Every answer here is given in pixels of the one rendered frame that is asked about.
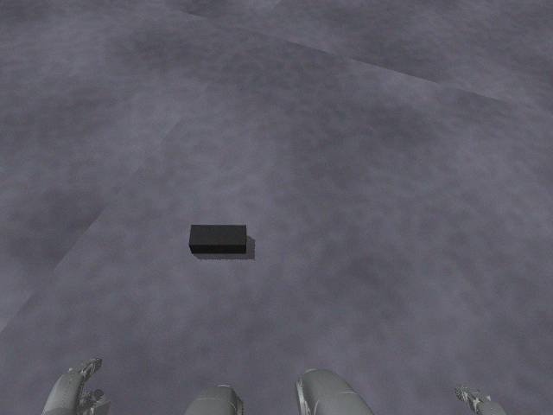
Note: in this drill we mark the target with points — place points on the right robot hand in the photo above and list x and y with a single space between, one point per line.
478 401

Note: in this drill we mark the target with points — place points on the carton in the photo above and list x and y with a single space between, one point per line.
220 239

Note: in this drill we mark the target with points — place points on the left robot hand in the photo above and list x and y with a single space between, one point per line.
67 391

